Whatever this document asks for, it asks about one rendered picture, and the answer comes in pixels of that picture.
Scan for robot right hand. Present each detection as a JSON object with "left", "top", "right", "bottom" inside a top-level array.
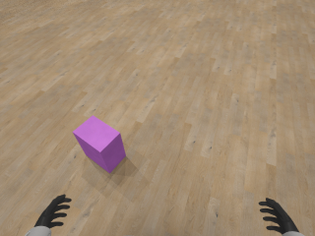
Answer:
[{"left": 258, "top": 198, "right": 299, "bottom": 234}]

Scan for carton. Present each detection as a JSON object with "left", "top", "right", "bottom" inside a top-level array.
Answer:
[{"left": 73, "top": 116, "right": 126, "bottom": 174}]

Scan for robot left hand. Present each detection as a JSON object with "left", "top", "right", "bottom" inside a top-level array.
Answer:
[{"left": 34, "top": 194, "right": 72, "bottom": 229}]

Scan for robot left forearm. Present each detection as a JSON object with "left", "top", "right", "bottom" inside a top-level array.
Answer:
[{"left": 25, "top": 225, "right": 52, "bottom": 236}]

